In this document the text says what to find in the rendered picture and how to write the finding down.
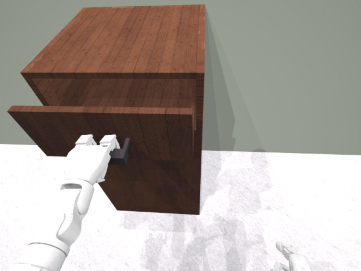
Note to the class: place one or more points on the handle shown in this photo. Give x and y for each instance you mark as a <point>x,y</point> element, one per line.
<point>120,156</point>

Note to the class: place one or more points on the right robot hand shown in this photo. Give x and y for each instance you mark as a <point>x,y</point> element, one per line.
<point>296,262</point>

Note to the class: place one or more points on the cabinet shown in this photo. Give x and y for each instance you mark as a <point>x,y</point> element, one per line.
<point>137,42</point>

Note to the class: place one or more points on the robot left forearm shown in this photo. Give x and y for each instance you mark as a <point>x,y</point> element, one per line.
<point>59,229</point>

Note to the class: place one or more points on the left robot hand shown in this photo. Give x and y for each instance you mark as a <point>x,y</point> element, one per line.
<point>89,161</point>

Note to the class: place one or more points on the drawer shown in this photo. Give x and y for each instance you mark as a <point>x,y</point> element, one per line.
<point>158,115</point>

